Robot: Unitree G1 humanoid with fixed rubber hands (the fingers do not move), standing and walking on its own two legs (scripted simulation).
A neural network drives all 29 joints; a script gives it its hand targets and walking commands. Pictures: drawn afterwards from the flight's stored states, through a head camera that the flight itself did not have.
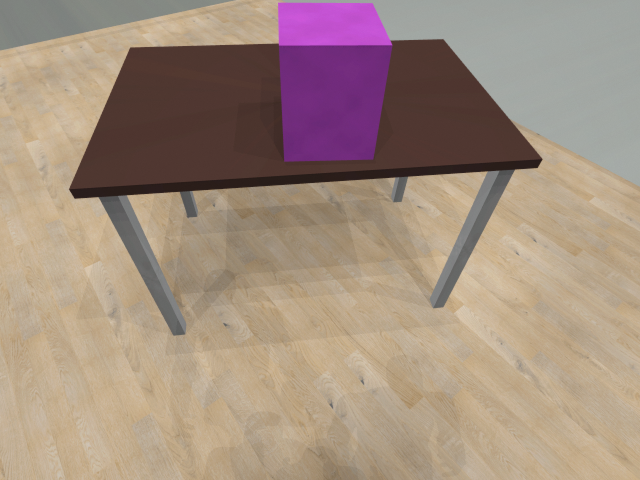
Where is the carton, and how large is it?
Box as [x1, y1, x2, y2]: [278, 3, 391, 161]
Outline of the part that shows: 278,3 279,59 284,161 372,159 391,50 391,43 372,3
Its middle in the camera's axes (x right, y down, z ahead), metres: +0.02 -0.33 +0.84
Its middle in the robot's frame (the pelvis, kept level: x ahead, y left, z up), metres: +0.87 +0.03 +0.06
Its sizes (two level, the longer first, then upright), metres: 0.210 0.200 0.250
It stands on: a table, 0.70 m high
